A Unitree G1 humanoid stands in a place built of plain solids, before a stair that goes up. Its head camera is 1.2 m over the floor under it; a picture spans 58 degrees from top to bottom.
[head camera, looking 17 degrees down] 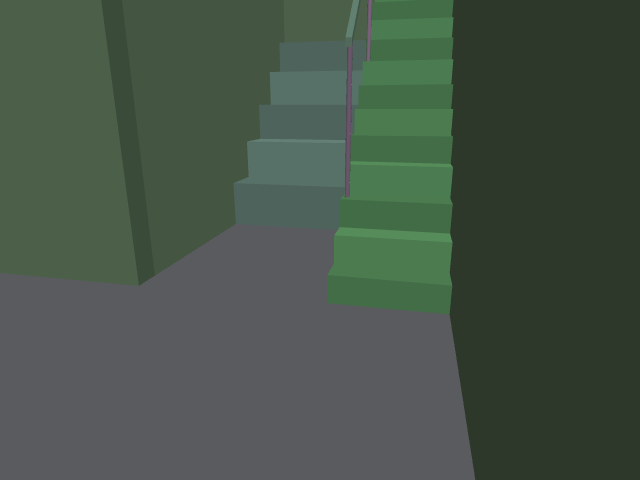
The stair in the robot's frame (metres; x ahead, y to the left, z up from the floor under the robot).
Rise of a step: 0.20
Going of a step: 0.22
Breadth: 0.76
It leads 12 degrees to the right of straight ahead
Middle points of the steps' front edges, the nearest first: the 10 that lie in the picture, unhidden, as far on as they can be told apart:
2.46 -0.42 0.19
2.68 -0.46 0.39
2.89 -0.51 0.59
3.10 -0.56 0.80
3.33 -0.60 1.00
3.54 -0.65 1.19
3.74 -0.69 1.38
3.97 -0.74 1.58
4.17 -0.79 1.78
4.39 -0.83 1.98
